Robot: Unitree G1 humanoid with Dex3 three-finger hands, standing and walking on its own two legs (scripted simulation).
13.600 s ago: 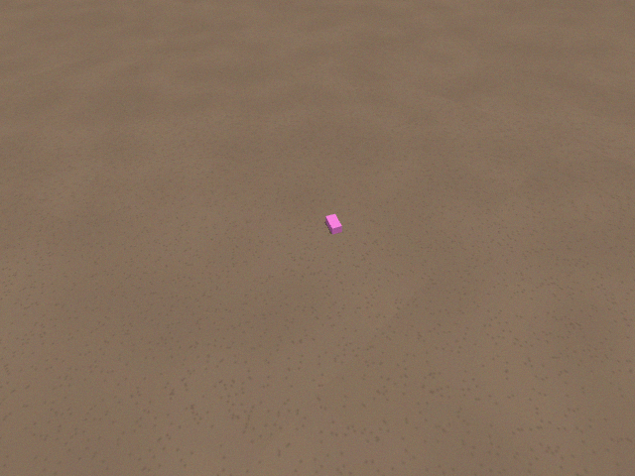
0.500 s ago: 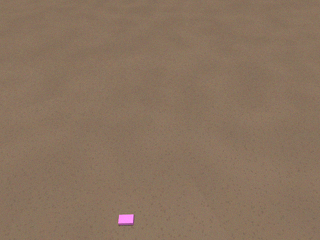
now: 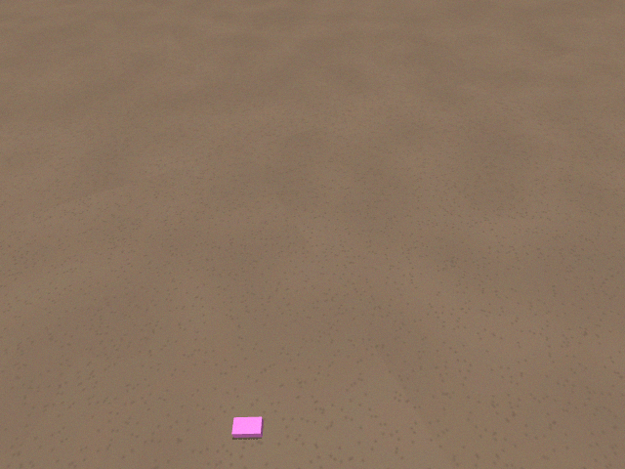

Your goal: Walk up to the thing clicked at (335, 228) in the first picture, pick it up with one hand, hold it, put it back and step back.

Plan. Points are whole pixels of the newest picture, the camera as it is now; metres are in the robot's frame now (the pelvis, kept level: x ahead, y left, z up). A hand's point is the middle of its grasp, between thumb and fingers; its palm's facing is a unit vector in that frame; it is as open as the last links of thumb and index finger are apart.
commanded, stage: stand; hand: left
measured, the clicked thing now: (248, 427) +0.40 +0.24 -0.76
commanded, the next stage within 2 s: rise first in 1.92 s
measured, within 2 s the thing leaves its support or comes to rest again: neither
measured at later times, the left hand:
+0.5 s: hand out of the picture +0.07 +0.26 -0.16, palm faces -0.04 -0.93 -0.35, open 7.4 cm
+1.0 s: hand out of the picture +0.07 +0.26 -0.16, palm faces -0.03 -0.93 -0.35, open 7.4 cm
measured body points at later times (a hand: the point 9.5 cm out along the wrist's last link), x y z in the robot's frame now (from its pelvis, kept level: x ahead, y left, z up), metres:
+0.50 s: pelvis +0.00 +0.00 +0.00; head +0.01 +0.00 +0.45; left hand +0.07 +0.30 -0.13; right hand +0.07 -0.30 -0.13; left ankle +0.01 +0.13 -0.75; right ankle -0.02 -0.13 -0.75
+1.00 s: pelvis +0.00 +0.00 +0.00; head +0.01 +0.00 +0.45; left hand +0.07 +0.30 -0.13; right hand +0.07 -0.30 -0.13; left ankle +0.01 +0.13 -0.75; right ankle -0.02 -0.13 -0.75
